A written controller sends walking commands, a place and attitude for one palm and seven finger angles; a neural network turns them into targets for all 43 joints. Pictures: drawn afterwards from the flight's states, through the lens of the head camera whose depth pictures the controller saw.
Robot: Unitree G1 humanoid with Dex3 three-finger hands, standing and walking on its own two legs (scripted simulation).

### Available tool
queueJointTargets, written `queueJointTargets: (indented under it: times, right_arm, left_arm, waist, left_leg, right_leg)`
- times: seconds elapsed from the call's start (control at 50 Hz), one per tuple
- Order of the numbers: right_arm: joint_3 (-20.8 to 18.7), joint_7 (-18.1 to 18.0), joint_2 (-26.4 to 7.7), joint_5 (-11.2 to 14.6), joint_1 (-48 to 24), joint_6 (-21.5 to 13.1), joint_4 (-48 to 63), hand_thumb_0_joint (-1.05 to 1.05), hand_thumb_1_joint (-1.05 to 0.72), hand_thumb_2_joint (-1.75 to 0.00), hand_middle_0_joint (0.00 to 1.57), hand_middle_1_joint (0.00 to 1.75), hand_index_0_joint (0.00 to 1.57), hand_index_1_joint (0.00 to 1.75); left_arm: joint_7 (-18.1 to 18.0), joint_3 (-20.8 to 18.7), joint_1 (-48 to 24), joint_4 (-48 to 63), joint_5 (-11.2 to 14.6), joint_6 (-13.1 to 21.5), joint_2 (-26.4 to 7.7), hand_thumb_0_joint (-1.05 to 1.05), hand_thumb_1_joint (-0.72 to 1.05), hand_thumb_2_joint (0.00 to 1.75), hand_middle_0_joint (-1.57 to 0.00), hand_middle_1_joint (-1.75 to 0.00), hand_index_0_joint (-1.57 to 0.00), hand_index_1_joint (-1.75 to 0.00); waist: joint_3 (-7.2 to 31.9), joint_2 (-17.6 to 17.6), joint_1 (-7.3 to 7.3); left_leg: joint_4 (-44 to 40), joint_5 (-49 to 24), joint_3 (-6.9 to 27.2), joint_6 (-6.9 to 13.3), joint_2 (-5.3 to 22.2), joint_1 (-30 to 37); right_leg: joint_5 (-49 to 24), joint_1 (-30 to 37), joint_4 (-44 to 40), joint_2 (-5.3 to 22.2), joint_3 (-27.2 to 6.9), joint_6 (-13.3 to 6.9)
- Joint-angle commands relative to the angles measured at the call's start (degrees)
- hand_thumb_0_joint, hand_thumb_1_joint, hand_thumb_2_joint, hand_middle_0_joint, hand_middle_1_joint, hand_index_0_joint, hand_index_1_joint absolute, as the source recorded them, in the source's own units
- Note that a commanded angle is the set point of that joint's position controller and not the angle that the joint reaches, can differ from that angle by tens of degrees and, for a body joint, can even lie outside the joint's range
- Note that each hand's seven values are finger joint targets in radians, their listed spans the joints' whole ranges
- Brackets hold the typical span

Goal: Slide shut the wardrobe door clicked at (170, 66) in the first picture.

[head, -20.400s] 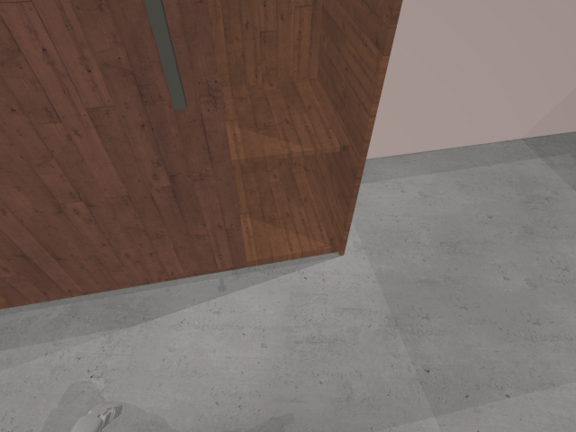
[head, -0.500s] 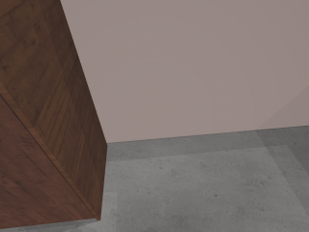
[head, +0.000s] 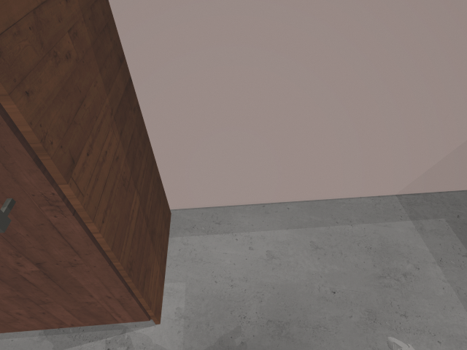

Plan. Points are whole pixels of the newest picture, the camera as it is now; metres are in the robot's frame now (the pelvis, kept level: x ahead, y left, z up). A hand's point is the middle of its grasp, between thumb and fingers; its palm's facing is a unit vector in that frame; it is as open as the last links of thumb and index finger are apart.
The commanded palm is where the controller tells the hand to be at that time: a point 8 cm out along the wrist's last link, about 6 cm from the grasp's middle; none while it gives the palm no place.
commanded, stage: stop walking and hold the door there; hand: left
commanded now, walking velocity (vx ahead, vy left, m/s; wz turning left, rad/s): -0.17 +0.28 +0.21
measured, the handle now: out of the picture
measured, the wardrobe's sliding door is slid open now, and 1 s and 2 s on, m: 0.01 0.01 0.01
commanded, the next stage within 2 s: loosen the grip on the handle in 1.56 s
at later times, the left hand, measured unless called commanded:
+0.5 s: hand out of the picture +0.29 +0.44 +0.16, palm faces +0.60 -0.75 -0.27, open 6.1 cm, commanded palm +0.23 +0.47 +0.15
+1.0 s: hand out of the picture +0.28 +0.43 +0.16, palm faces +0.36 -0.93 -0.13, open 6.1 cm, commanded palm +0.25 +0.45 +0.15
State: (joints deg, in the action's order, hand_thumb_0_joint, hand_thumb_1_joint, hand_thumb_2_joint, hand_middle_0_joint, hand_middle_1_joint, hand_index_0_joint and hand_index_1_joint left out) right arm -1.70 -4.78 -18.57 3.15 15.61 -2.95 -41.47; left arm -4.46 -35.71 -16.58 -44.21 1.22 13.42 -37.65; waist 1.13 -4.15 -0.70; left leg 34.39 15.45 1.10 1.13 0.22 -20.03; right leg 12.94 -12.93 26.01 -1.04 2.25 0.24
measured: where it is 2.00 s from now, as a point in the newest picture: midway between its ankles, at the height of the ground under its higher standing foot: outside the picture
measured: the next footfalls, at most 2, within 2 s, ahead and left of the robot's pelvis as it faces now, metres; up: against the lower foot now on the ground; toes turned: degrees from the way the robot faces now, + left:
right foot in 0.40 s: -0.03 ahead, -0.04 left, +0.00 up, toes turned -5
left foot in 0.70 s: -0.08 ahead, +0.33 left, +0.00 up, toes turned +12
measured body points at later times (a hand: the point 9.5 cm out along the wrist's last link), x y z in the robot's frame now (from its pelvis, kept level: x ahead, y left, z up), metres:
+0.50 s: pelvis -0.07 +0.09 +0.00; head -0.01 +0.07 +0.44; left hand +0.25 +0.48 +0.17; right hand +0.11 -0.14 -0.13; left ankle -0.04 +0.17 -0.68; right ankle -0.07 -0.04 -0.74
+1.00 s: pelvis -0.10 +0.19 -0.01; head -0.01 +0.20 +0.43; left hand +0.26 +0.48 +0.17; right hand +0.10 +0.05 -0.13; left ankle -0.08 +0.34 -0.74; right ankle -0.05 +0.13 -0.73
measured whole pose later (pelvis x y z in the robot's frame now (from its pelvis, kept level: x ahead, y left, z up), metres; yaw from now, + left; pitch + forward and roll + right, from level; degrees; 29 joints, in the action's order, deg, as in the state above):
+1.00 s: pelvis -0.10 +0.19 -0.01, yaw +8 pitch -1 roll +1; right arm 4.1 -1.3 -6.8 1.6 5.5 -3.9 -38.4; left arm -6.9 -7.7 -29.8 -9.8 5.0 4.2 -16.0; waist -13.1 -0.1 -3.2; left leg 34.0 15.0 -3.1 -1.6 3.2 -17.4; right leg 18.3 -18.7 36.6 -2.2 3.2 0.0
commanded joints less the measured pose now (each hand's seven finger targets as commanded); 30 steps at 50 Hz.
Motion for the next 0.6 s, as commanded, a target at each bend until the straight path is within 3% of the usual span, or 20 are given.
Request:
queueJointTargets:
  times: [0.0, 0.06, 0.1, 0.12, 0.18, 0.2, 0.24, 0.28, 0.32, 0.34, 0.36, 0.38, 0.4, 0.42, 0.44, 0.46, 0.48, 0.5, 0.54, 0.58]
  right_arm:
    - [-2.71, -0.23, -7.47, -0.17, -4.11, -2.96, 6.42, 0.0, -0.9, -0.9, 0.2, 0.3, 0.2, 0.3]
    - [-2.06, -0.57, -6.35, -0.29, -4.48, -3.08, 5.81, 0.0, -0.9, -0.9, 0.2, 0.3, 0.2, 0.3]
    - [-2.15, -1.02, -6.29, -0.14, -5.32, -2.78, 5.88, 0.0, -0.9, -0.9, 0.2, 0.3, 0.2, 0.3]
    - [-2.38, -1.16, -6.51, -0.1, -6.22, -2.77, 6.69, 0.0, -0.9, -0.9, 0.2, 0.3, 0.2, 0.3]
    - [-1.31, -0.77, -5.03, -0.28, -7.75, -2.48, 8.72, 0.0, -0.9, -0.9, 0.2, 0.3, 0.2, 0.3]
    - [-1.21, -0.51, -4.75, -0.52, -7.02, -2.99, 8.99, 0.0, -0.9, -0.9, 0.2, 0.3, 0.2, 0.3]
    - [-1.59, -0.2, -5.12, -0.34, -6.95, -3.88, 8.51, 0.0, -0.9, -0.9, 0.2, 0.3, 0.2, 0.3]
    - [-1.81, 0.27, -6.22, -0.48, -6.94, -4.09, 7.81, 0.0, -0.9, -0.9, 0.2, 0.3, 0.2, 0.3]
    - [-0.97, 1.15, -5.03, -0.52, -8.94, -4.53, 8.18, 0.0, -0.9, -0.9, 0.2, 0.3, 0.2, 0.3]
    - [-0.69, 1.33, -4.8, -0.75, -9.36, -4.63, 8.22, 0.0, -0.9, -0.9, 0.2, 0.3, 0.2, 0.3]
    - [-0.57, 1.51, -4.68, -1.04, -9.28, -4.49, 8.27, 0.0, -0.9, -0.9, 0.2, 0.3, 0.2, 0.3]
    - [-0.57, 1.77, -4.21, -1.41, -8.98, -3.73, 8.52, 0.0, -0.9, -0.9, 0.2, 0.3, 0.2, 0.3]
    - [-1.27, 1.86, -6.05, -1.49, -9.04, -3.66, 8.89, 0.0, -0.9, -0.9, 0.2, 0.3, 0.2, 0.3]
    - [-1.26, 2.14, -6.5, -1.77, -7.89, -3.95, 7.17, 0.0, -0.9, -0.9, 0.2, 0.3, 0.2, 0.3]
    - [-1.66, 2.55, -6.43, -1.24, -8.12, -4.23, 7.05, 0.0, -0.9, -0.9, 0.2, 0.3, 0.2, 0.3]
    - [-0.81, 2.62, -4.8, -1.19, -8.84, -4.38, 7.11, 0.0, -0.9, -0.9, 0.2, 0.3, 0.2, 0.3]
    - [-0.31, 2.46, -4.64, -1.49, -8.91, -4.05, 6.77, 0.0, -0.9, -0.9, 0.2, 0.3, 0.2, 0.3]
    - [0.0, 2.24, -4.0, -1.46, -9.24, -3.59, 7.02, 0.0, -0.9, -0.9, 0.2, 0.3, 0.2, 0.3]
    - [-0.13, 1.95, -2.82, -1.48, -9.53, -3.42, 7.38, 0.0, -0.9, -0.9, 0.2, 0.3, 0.2, 0.3]
    - [-0.28, 1.42, -1.35, -1.41, -11.71, -3.62, 8.38, 0.0, -0.9, -0.9, 0.2, 0.3, 0.2, 0.3]
  left_arm:
    - [-1.99, -3.75, -13.1, 5.45, -0.95, -0.18, -21.7, 0.0, 0.9, 0.9, -0.45, -1.4, -0.45, -1.4]
    - [-1.84, -1.63, -12.43, 8.06, -1.1, 0.46, -18.84, 0.0, 0.9, 0.9, -0.45, -1.4, -0.45, -1.4]
    - [-1.98, 0.14, -13.71, 12.38, -0.51, 0.87, -17.66, 0.0, 0.9, 0.9, -0.45, -1.4, -0.45, -1.4]
    - [-2.02, 1.67, -14.3, 15.96, -0.31, 1.42, -15.93, 0.0, 0.9, 0.9, -0.45, -1.4, -0.45, -1.4]
    - [-1.45, 7.78, -15.96, 23.95, 0.1, 2.33, -10.05, 0.0, 0.9, 0.9, -0.45, -1.4, -0.45, -1.4]
    - [-1.61, 8.13, -15.8, 25.72, 0.01, 2.34, -9.38, 0.0, 0.9, 0.9, -0.45, -1.4, -0.45, -1.4]
    - [-2.0, 8.74, -15.19, 27.58, 0.56, 1.54, -8.24, 0.0, 0.9, 0.9, -0.45, -1.4, -0.45, -1.4]
    - [-2.52, 4.67, -14.92, 25.31, 0.74, 0.25, -12.88, 0.0, 0.9, 0.9, -0.45, -1.4, -0.45, -1.4]
    - [-1.96, 7.73, -17.51, 26.13, 1.01, -0.57, -9.74, 0.0, 0.9, 0.9, -0.45, -1.4, -0.45, -1.4]
    - [-1.88, 7.09, -17.64, 25.58, 1.12, -0.7, -10.34, 0.0, 0.9, 0.9, -0.45, -1.4, -0.45, -1.4]
    - [-1.86, 6.04, -18.41, 24.79, 0.95, -0.75, -11.98, 0.0, 0.9, 0.9, -0.45, -1.4, -0.45, -1.4]
    - [-1.88, 6.07, -18.44, 22.73, 0.6, -1.1, -13.31, 0.0, 0.9, 0.9, -0.45, -1.4, -0.45, -1.4]
    - [-1.73, 5.86, -20.35, 21.21, 1.24, -0.82, -13.65, 0.0, 0.9, 0.9, -0.45, -1.4, -0.45, -1.4]
    - [-1.75, 7.0, -23.65, 21.03, 1.43, -0.72, -11.23, 0.0, 0.9, 0.9, -0.45, -1.4, -0.45, -1.4]
    - [-1.54, 8.42, -26.99, 23.09, 0.9, -0.57, -9.48, 0.0, 0.9, 0.9, -0.45, -1.4, -0.45, -1.4]
    - [-1.45, 9.16, -28.35, 24.15, 0.97, 0.06, -8.02, 0.0, 0.9, 0.9, -0.45, -1.4, -0.45, -1.4]
    - [-1.35, 7.45, -28.2, 23.25, 0.76, 0.32, -10.5, 0.0, 0.9, 0.9, -0.45, -1.4, -0.45, -1.4]
    - [-1.24, 7.36, -26.57, 22.19, 0.31, 0.66, -10.18, 0.0, 0.9, 0.9, -0.45, -1.4, -0.45, -1.4]
    - [-1.1, 9.1, -28.6, 25.75, 0.42, 1.17, -8.75, 0.0, 0.9, 0.9, -0.45, -1.4, -0.45, -1.4]
    - [-1.17, 14.26, -30.28, 31.87, 0.93, 0.99, -3.41, 0.0, 0.9, 0.9, -0.45, -1.4, -0.45, -1.4]
  waist:
    - [3.91, 12.59, -0.3]
    - [5.31, 11.64, 1.01]
    - [6.1, 8.37, 1.44]
    - [7.47, 3.57, 0.81]
    - [8.1, -11.21, 0.73]
    - [7.7, -10.49, 0.55]
    - [8.5, -8.28, 0.21]
    - [11.46, -6.69, -0.46]
    - [11.31, -6.63, -0.92]
    - [11.65, -5.52, -1.53]
    - [11.99, -1.24, -2.02]
    - [11.52, 10.84, -1.82]
    - [7.96, 16.89, -0.83]
    - [9.75, 12.21, -0.72]
    - [9.26, 15.85, -0.28]
    - [10.03, 16.81, 0.42]
    - [9.58, 16.66, 0.65]
    - [8.84, 14.53, 0.26]
    - [7.15, 13.89, 0.18]
    - [5.73, 15.14, -0.07]
  left_leg:
    - [8.66, 7.71, 5.03, 0.07, 2.82, -4.49]
    - [0.01, 1.74, 2.19, -0.33, 2.72, 2.06]
    - [-6.95, -14.3, 0.92, -0.11, 3.34, 7.87]
    - [-7.69, -22.14, 2.85, 1.1, 6.05, 9.24]
    - [-12.2, -33.29, 11.13, 6.85, 12.86, 10.53]
    - [-14.0, -33.8, 13.05, 8.65, 13.82, 11.04]
    - [-12.95, -32.03, 11.48, 9.9, 12.5, 12.85]
    - [-9.83, -32.71, 7.54, 9.07, 9.96, 14.16]
    - [-9.49, -24.4, 6.7, 7.28, 8.02, 11.03]
    - [-8.58, -19.36, 6.21, 5.97, 7.07, 9.18]
    - [-4.31, -12.36, 4.86, 3.55, 4.44, 5.29]
    - [6.98, -0.22, -0.03, 0.49, -1.37, -7.58]
    - [23.71, 13.43, 2.4, -2.56, -3.97, -19.09]
    - [32.04, 11.01, 7.93, -3.17, 0.29, -18.39]
    - [34.29, 9.52, 8.73, -3.14, 1.16, -18.57]
    - [35.08, 7.68, 7.41, -3.12, 2.21, -19.58]
    - [33.01, 6.21, 5.83, -2.88, 2.64, -18.43]
    - [28.96, 5.91, 3.4, -2.41, 2.8, -15.82]
    - [17.21, 6.65, -1.4, -1.65, 2.73, -8.19]
    - [6.36, 7.59, -6.61, -1.25, 1.39, -0.8]
  right_leg:
    - [-20.79, 2.78, -5.07, 23.32, -15.79, -8.06]
    - [-24.76, 1.14, 0.11, 20.65, -8.93, -4.94]
    - [-21.37, -1.38, 5.25, 16.25, -4.56, -1.8]
    - [-18.13, -2.13, 8.1, 12.84, -2.84, -0.24]
    - [11.79, -6.39, 20.51, 5.18, 1.91, 1.97]
    - [18.51, -7.68, 25.59, 3.88, 2.06, 1.73]
    - [18.7, -8.54, 26.61, 4.35, 1.73, 1.53]
    - [13.58, -6.0, 21.43, 4.56, 2.93, 2.01]
    - [8.56, -0.27, 10.99, 4.92, 3.69, 2.02]
    - [4.72, 3.78, 3.84, 5.68, 3.84, 1.63]
    - [-0.93, 9.09, -4.57, 9.07, 1.79, 0.12]
    - [-8.46, 18.22, -10.1, 20.86, -11.87, -4.42]
    - [-19.28, 17.47, -11.22, 33.96, -29.16, -10.13]
    - [-23.14, 16.19, -7.43, 36.54, -23.25, -10.69]
    - [-23.44, 14.85, -5.18, 33.67, -19.34, -9.09]
    - [-23.93, 16.72, -3.33, 31.25, -13.68, -8.13]
    - [-24.16, 15.73, -3.01, 28.8, -9.3, -6.35]
    - [-23.89, 13.88, -2.84, 26.9, -6.07, -4.68]
    - [-21.1, 8.61, -3.26, 25.68, -2.58, -3.43]
    - [-18.89, 6.15, -1.92, 24.4, 0.26, -3.1]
